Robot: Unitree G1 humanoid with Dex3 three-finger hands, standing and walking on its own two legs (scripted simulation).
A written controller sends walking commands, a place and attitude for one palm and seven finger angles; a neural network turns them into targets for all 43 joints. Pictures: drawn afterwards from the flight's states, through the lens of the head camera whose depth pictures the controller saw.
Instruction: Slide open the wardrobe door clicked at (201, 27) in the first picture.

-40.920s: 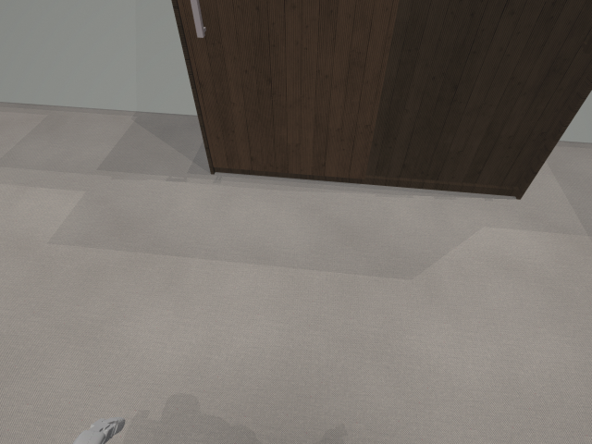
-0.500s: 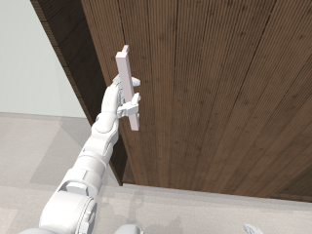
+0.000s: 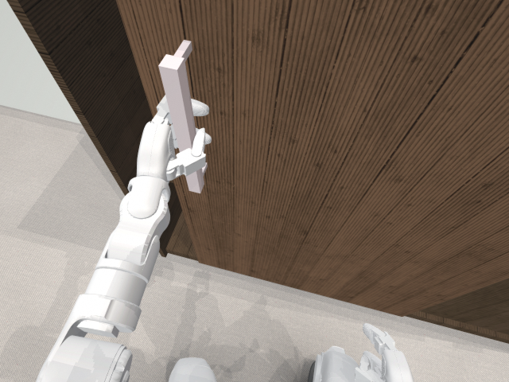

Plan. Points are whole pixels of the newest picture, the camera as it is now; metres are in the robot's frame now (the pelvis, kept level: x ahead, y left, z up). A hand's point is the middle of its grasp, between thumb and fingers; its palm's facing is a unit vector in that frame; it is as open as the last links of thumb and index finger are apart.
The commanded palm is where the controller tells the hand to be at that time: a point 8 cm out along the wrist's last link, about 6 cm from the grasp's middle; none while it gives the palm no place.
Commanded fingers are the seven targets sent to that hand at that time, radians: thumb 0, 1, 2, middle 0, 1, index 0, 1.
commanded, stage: step sideways, sliding the door along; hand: left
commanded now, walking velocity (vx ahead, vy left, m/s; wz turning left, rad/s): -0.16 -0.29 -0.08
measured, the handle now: (192, 130) +0.44 +0.20 +0.09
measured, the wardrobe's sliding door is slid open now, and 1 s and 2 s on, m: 0.14 0.50 0.50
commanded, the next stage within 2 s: stop walking and hold the door there in 1.20 s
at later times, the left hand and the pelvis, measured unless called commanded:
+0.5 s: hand (314, 181) +0.37 +0.00 +0.10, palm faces +0.10 -1.00 +0.00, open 5.9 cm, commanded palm +0.35 -0.01 +0.09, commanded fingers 0.00 0.90 0.90 -0.45 -1.40 -0.45 -1.40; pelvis +0.02 -0.14 +0.01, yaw +1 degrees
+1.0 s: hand (447, 215) +0.36 -0.19 +0.10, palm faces +0.05 -1.00 -0.08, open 6.1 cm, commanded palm +0.34 -0.17 +0.09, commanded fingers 0.00 0.90 0.90 -0.45 -1.40 -0.45 -1.40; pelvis -0.01 -0.30 -0.01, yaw -3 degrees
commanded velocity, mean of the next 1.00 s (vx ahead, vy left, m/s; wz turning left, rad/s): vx -0.04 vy -0.30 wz -0.12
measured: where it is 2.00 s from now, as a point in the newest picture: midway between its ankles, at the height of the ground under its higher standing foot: outside the picture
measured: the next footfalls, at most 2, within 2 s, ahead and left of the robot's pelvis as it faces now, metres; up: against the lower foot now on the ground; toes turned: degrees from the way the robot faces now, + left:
right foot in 0.08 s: +0.11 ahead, -0.21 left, +0.00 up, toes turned -4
left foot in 0.28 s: +0.04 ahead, +0.01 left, +0.00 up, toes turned +13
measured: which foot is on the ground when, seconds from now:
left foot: down 0.00-0.08, up 0.10-0.26, down 0.28-0.70, up 0.72-1.00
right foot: up 0.00-0.06, down 0.08-0.28, up 0.30-0.68, down 0.70-1.00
